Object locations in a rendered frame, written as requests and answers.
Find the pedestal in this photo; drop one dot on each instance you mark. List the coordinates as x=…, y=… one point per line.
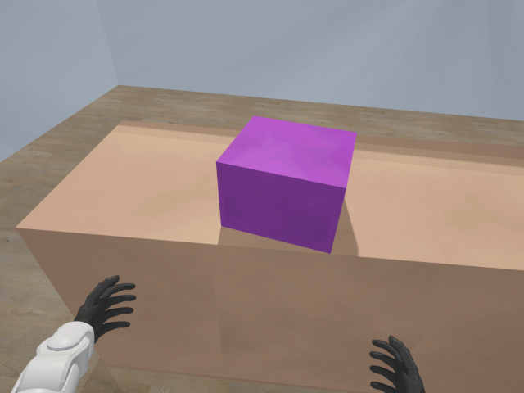
x=429, y=249

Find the left robot forearm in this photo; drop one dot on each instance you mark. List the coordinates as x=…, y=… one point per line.
x=60, y=361

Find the right robot hand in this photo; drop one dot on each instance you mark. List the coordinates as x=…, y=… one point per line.
x=406, y=378

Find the left robot hand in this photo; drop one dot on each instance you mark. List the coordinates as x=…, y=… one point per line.
x=95, y=309

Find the carton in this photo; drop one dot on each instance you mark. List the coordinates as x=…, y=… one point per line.
x=285, y=181

